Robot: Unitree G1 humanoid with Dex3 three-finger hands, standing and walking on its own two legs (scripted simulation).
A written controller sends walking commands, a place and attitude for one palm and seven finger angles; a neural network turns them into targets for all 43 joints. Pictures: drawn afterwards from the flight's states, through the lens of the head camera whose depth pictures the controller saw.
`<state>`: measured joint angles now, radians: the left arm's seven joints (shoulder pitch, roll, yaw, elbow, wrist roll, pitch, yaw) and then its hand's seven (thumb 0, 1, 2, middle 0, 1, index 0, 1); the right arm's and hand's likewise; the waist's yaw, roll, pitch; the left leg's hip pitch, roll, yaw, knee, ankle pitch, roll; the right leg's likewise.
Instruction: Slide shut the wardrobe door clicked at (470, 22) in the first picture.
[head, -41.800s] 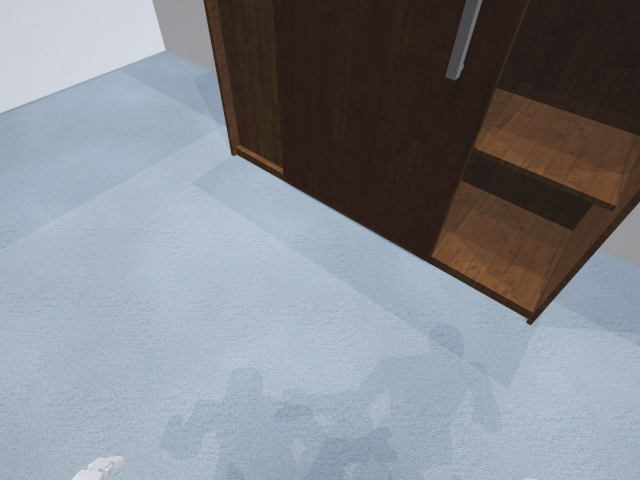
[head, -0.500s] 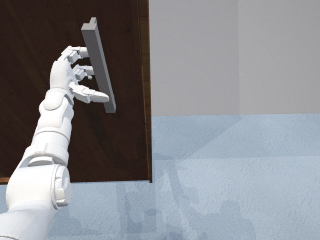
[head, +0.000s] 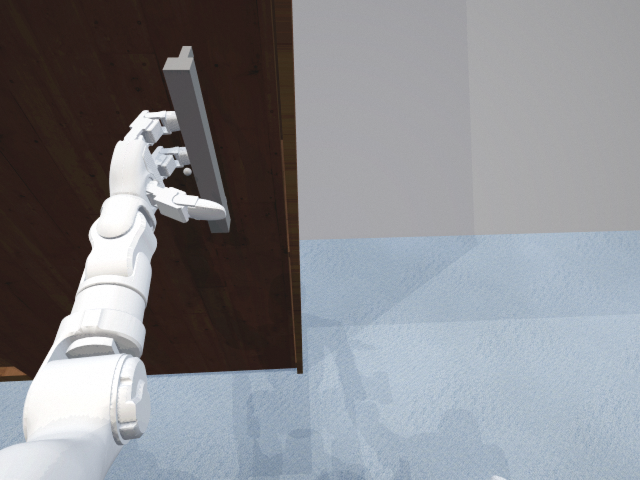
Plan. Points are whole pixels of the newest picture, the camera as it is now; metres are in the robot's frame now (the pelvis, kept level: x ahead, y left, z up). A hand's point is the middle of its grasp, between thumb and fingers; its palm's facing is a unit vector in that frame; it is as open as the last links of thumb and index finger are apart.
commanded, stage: slide the fingers in behind the handle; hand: left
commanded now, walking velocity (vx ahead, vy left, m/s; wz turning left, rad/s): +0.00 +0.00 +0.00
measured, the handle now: (206, 150) +0.51 +0.15 +0.14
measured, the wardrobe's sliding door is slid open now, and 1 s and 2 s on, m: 0.00 0.00 0.00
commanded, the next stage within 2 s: grip the handle and tug to test in 1.22 s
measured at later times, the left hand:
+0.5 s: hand (217, 170) +0.46 +0.13 +0.15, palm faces +0.05 -1.00 +0.01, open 14.0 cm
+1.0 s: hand (217, 170) +0.45 +0.13 +0.15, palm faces +0.06 -1.00 +0.01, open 14.2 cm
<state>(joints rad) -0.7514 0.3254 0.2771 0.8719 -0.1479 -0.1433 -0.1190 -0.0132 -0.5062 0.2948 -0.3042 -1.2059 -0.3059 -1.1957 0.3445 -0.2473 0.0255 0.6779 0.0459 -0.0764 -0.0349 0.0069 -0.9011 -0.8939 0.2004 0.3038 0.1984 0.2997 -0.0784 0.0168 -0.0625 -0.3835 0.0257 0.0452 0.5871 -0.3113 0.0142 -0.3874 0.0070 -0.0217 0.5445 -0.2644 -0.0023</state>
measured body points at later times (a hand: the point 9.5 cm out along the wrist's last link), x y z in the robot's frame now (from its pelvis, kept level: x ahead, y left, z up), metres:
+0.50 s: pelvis +0.00 -0.01 +0.00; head +0.03 -0.01 +0.45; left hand +0.45 +0.18 +0.15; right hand +0.08 -0.26 -0.12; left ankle -0.01 +0.11 -0.73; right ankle +0.00 -0.12 -0.73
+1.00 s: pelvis +0.01 -0.01 +0.00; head +0.03 -0.02 +0.45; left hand +0.44 +0.18 +0.16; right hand +0.09 -0.26 -0.12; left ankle -0.01 +0.11 -0.73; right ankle +0.00 -0.12 -0.73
